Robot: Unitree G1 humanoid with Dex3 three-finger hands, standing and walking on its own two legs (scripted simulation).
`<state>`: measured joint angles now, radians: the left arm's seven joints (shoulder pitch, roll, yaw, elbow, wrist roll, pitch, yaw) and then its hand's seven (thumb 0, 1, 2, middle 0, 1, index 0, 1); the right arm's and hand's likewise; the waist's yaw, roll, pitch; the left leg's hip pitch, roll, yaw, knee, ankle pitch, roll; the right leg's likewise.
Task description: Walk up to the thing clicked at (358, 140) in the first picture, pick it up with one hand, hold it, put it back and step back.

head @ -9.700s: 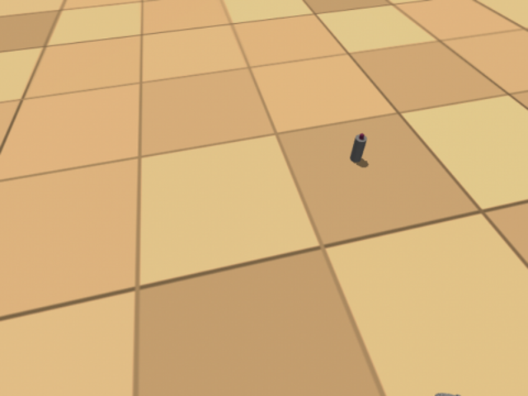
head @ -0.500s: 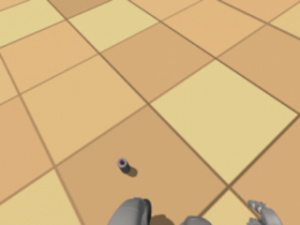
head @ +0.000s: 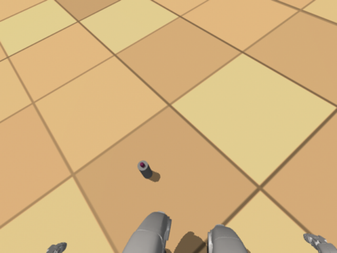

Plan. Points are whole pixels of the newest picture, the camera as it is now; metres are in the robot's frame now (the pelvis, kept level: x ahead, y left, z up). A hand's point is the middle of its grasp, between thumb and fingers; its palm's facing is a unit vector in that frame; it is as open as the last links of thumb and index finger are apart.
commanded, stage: walk up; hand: left
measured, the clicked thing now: (144, 169) +0.52 +0.25 -0.66
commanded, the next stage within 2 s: stand in 0.98 s
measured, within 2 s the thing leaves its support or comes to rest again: neither
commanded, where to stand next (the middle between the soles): +0.16 +0.02 m, yaw -3 degrees
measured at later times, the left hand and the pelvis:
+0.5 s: hand out of the picture +0.05 +0.27 -0.14, palm faces +0.03 -0.94 -0.33, open 7.4 cm; pelvis -0.01 +0.02 +0.01, yaw +2 degrees
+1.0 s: hand out of the picture +0.09 +0.28 -0.13, palm faces +0.01 -0.94 -0.35, open 7.4 cm; pelvis +0.00 +0.02 +0.02, yaw +1 degrees
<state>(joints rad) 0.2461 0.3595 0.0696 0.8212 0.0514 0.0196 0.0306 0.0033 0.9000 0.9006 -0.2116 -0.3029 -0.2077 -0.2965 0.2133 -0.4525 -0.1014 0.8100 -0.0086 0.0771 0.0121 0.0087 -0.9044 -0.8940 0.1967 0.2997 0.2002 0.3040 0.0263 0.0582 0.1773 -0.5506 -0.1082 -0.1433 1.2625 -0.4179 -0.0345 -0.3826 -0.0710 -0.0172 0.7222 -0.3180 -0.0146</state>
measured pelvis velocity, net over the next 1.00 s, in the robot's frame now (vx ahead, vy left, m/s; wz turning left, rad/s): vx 0.00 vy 0.02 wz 0.01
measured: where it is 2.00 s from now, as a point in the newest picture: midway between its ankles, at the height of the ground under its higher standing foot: outside the picture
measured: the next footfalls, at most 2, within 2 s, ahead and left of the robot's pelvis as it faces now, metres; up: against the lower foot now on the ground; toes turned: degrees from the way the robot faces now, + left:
left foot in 0.12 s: +0.00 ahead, +0.15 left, +0.00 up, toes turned +0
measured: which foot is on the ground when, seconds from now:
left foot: up 0.00-0.10, down 0.12-1.00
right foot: down 0.00-1.00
